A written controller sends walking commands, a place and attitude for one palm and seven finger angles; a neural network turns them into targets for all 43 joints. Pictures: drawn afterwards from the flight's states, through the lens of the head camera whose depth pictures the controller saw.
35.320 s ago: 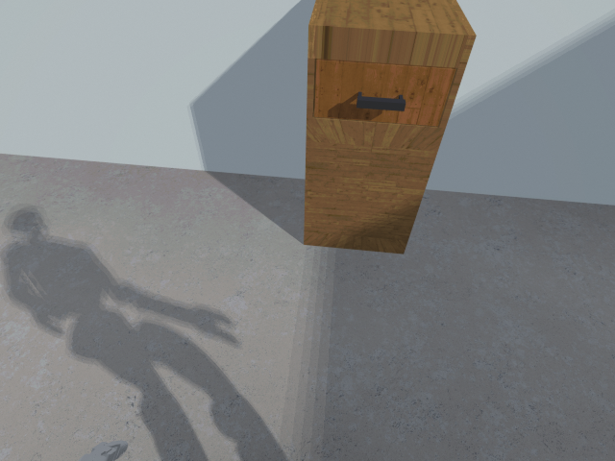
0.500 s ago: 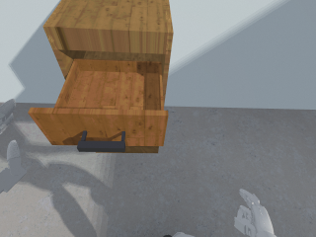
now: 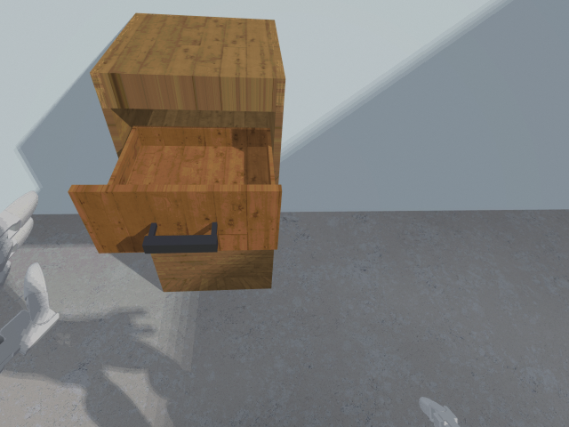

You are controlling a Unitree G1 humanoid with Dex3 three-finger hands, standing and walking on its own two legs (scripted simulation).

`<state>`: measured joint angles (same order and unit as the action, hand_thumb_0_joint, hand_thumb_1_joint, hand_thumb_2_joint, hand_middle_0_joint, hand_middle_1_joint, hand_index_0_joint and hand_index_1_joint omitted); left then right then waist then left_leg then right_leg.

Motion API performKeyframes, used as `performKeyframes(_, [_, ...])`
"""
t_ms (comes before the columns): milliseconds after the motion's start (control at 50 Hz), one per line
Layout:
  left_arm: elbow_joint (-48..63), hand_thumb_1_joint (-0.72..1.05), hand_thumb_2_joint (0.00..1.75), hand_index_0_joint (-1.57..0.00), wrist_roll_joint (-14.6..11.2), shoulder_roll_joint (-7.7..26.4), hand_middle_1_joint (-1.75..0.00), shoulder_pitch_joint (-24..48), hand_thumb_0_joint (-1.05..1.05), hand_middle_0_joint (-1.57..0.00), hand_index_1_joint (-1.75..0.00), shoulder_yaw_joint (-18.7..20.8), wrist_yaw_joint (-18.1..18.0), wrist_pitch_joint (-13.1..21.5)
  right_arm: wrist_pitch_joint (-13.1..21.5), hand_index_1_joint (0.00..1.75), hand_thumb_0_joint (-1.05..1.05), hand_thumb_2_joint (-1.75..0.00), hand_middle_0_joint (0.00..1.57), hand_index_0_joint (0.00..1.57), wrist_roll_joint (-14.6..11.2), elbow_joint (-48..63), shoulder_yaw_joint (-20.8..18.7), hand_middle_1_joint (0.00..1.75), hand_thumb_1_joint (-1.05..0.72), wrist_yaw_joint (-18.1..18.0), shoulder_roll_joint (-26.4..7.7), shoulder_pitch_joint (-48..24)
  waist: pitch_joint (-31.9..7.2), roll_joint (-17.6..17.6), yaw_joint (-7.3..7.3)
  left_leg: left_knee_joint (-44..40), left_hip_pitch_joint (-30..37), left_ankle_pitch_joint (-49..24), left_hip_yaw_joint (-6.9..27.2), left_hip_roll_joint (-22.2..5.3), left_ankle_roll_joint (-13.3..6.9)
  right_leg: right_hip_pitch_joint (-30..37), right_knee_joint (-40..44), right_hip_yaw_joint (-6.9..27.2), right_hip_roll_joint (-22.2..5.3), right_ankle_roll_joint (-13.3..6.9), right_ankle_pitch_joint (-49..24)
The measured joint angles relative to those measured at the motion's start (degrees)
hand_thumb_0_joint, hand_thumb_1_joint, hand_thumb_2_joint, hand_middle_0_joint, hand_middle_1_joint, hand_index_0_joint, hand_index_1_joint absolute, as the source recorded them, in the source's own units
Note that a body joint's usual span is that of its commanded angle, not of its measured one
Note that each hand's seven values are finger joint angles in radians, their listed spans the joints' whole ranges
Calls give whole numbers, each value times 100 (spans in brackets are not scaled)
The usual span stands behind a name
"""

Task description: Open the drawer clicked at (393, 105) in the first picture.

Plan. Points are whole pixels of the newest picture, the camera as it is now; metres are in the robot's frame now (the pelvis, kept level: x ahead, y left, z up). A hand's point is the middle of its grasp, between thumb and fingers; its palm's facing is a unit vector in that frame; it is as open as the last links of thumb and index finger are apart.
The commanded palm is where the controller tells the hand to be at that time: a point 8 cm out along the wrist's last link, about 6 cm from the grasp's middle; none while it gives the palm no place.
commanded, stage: stop stepping back and stand still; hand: left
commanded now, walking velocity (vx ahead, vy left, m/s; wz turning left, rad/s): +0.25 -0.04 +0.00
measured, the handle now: (182, 235) +0.48 +0.21 -0.05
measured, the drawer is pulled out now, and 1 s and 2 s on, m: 0.30 0.30 0.30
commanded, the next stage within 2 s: let the arm hang, fingers relaxed in 0.36 s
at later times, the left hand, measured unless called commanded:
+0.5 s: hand (85, 324) +0.19 +0.22 +0.14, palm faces +0.29 -0.84 -0.46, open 7.4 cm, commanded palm none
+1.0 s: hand out of the picture -0.02 +0.17 -0.17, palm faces +0.08 -0.97 -0.22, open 7.2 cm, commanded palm none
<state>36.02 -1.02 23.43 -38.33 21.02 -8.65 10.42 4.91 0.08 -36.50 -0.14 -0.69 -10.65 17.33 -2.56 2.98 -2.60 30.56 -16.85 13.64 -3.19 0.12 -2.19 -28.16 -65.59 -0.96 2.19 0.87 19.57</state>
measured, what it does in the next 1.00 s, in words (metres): steps on the spot: right foot, then left foot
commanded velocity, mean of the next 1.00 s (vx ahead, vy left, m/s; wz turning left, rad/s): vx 0.04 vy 0.04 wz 0.00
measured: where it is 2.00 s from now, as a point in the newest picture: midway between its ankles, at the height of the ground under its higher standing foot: outside the picture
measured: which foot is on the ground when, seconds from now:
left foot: down 0.00-0.12, up 0.14-0.42, down 0.44-1.00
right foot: up 0.00-0.08, down 0.10-1.00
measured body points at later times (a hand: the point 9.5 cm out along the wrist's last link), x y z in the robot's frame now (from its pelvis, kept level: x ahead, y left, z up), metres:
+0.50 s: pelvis -0.02 -0.01 +0.00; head +0.01 +0.00 +0.45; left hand +0.17 +0.26 +0.17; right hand +0.14 -0.27 -0.08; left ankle +0.01 +0.10 -0.73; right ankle -0.07 -0.12 -0.71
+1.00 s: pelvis -0.01 -0.02 +0.01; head +0.03 -0.01 +0.46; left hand -0.03 +0.23 -0.15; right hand +0.00 -0.26 -0.14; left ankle +0.00 +0.09 -0.73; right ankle +0.00 -0.12 -0.73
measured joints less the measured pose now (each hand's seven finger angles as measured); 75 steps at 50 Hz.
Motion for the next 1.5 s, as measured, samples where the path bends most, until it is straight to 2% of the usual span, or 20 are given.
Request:
performKeyframes(80, [91, 89, 89, -22, -13, 85, -30, -14, 1, -21, -30, 205, -53, 87, -7, 30, 1, -90, 20, 20, 9, -76, 79, 30, -90, -105, 12, -12, 114, -126, 151, 71, -343, -129, 20, -186, 135, 1188, 2553, -217, -186, -106, 488])
performKeyframes(120, [36, 89, 89, -22, -3, 66, -30, 150, 1, -21, -30, 262, -44, 101, 9, 30, 1, -90, 20, 20, -16, -54, 80, 30, -90, -105, -9, -112, 280, -270, 172, 398, -582, -44, 82, -294, 173, 1628, 3499, -376, -141, -182, 32])
performKeyframes(160, [-98, 89, 89, -22, -13, -64, -30, 371, 1, -21, -30, 106, 13, 103, -53, 30, 1, -90, 20, 21, -59, -135, 26, 30, -90, -80, -82, -244, 487, -583, 89, 1071, -797, 461, 331, -396, 47, 1768, 3622, -590, 72, -318, -101])
performKeyframes(240, [-258, 89, 89, -22, -69, -301, -30, 222, 1, -21, -30, -57, 91, 218, -228, 30, 2, -90, 20, 21, -122, -216, -67, 30, -90, 7, -51, -280, 342, -334, 137, 2770, -1179, 731, 267, -32, 107, 1850, 3810, -444, -41, -411, -136])
performKeyframes(300, [-332, 89, 89, -22, -40, -389, -30, -82, 1, -21, -30, -71, 73, 293, -288, 30, 2, -90, 20, 21, -100, -73, -79, 30, -90, -43, -72, -292, 213, -145, 115, 2488, -1086, 607, 82, -24, 83, 1914, 4093, -282, -117, -402, -302])
performKeyframes(420, [-71, 89, 89, -22, -27, -226, -30, 62, 1, -21, -30, -209, -4, 315, -72, 30, 1, -90, 20, 20, -75, 176, -151, 30, -90, -200, -307, -350, 353, -102, 141, -8, -55, 151, -32, -174, -89, 1897, 3887, -351, -163, -290, -138])
performKeyframes(460, [38, 89, 89, -22, -63, -115, -30, 174, 1, -21, -30, -133, -38, 312, -19, 30, 1, -90, 20, 20, -71, 213, -205, 30, -90, -233, -310, -479, 460, -54, 147, -120, 5, -50, 5, -116, -6, 1698, 3395, -312, -241, -221, 97])
performKeyframes(480, [-249, 89, 89, -22, 65, -107, -30, 410, 1, -21, -30, -210, 23, 360, 75, 30, 1, -90, 20, 20, -35, 141, -244, 30, -90, -148, -333, -549, 455, -76, 170, 0, -107, -30, -2, -80, 49, 1445, 2889, -288, -296, -152, 332])
performKeyframes(500, [-784, 89, 89, -21, 184, -176, -30, 778, 1, -21, -30, -406, 147, 233, 91, 30, 1, -90, 20, 20, 10, 40, -273, 30, -90, -56, -383, -617, 410, -155, 188, 85, -220, -9, 16, -43, 70, 1144, 2300, -196, -312, -96, 636])
performKeyframes(540, [-2184, 90, 90, -21, 311, -459, -30, 1502, 0, -20, -30, -844, 372, -355, -45, 30, 1, -90, 20, 20, 109, -145, -248, 30, -90, 38, -450, -733, 303, -350, 145, 155, -359, -14, 104, 36, 54, 657, 1341, 28, -289, -4, 1110])
performKeyframes(580, [-3692, 90, 90, -21, 350, -749, -30, 2047, 0, -20, -30, -1183, 529, -891, -196, 30, 1, -90, 20, 20, 200, -284, -165, 30, -90, 79, -405, -795, 268, -435, 91, 201, -398, -22, 151, 104, 30, 381, 959, 162, -305, 47, 1317])
performKeyframes(620, [-5004, 91, 90, -20, 355, -945, -30, 2346, 0, -19, -29, -1462, 660, -1226, -314, 30, 1, -90, 20, 20, 241, -411, -47, 30, -90, 114, -256, -814, 338, -343, 75, 268, -349, 14, 94, 155, 64, 359, 1275, 208, -365, 55, 1194])
performKeyframes(660, [-5987, 91, 90, -20, 338, -1074, -30, 2379, 0, -19, -29, -1742, 775, -1352, -416, 30, 1, -90, 20, 20, 212, -545, 76, 30, -90, 139, -69, -770, 443, -140, 83, 488, -319, 149, -1, 192, 138, 644, 2259, 206, -410, 57, 504])
performKeyframes(680, [-6419, 91, 90, -20, 335, -1157, -30, 2339, 1, -19, -29, -1883, 813, -1350, -474, 30, 1, -90, 20, 20, 169, -641, 109, 30, -90, 144, 6, -737, 511, -89, 87, 675, -322, 265, -12, 168, 174, 725, 2429, 200, -385, -24, 17])
performKeyframes(720, [-7223, 91, 89, -20, 319, -1394, -30, 2207, 1, -19, -29, -2185, 898, -1400, -636, 30, 1, -90, 20, 21, 124, -881, 95, 30, -90, 148, 71, -599, 616, -192, 45, 973, -294, 741, 197, 89, 174, 884, 2385, 23, -263, -222, -29])
performKeyframes(760, [-7623, 96, 89, -21, 170, -1555, -30, 2070, -2, -20, -30, -2072, 823, -1324, -757, 30, 1, -90, 20, 21, 112, -1134, 33, 30, -90, 134, 100, -379, 629, -299, 99, 1187, -337, 957, 380, 12, 157, 1057, 2616, -182, -152, -324, 10])
performKeyframes(820, [-8024, 100, 89, -21, 212, -1404, -30, 2017, -5, -21, -30, -1949, 772, -1214, -823, 30, 0, -90, 20, 21, 121, -1499, -89, 30, -93, 67, 21, -209, 712, -352, 254, 981, -209, 641, 434, -66, 107, 1218, 3032, -310, -14, -352, -166])
performKeyframes(940, [-9021, 97, 89, -21, 174, -1133, -30, 1975, -3, -20, -30, -1867, 726, -1224, -653, 30, 0, -90, 20, 20, 118, -2048, -84, 30, -92, -59, 21, 28, 750, -168, 314, 3, 223, 175, 325, 0, 114, 1488, 3732, -198, -64, -259, -515])
performKeyframes(1280, [-10010, 91, 89, -20, 161, -1610, -30, 2202, 0, -20, -29, -2128, 691, -1034, -535, 30, 2, -90, 20, 20, 54, -2777, 64, 30, -92, -119, 372, -37, 553, -360, 243, -782, 883, -126, 107, 111, 22, 1983, 4280, 28, -163, -161, -752])
performKeyframes(1500, [-10111, 92, 89, -20, 164, -1643, -30, 2146, 0, -20, -30, -2087, 663, -1006, -509, 30, 1, -90, 20, 20, 51, -2900, 41, 30, -91, -138, 489, 156, 555, -278, 209, -787, 882, -133, 83, 93, 31, 1971, 4283, 53, -146, -172, -767])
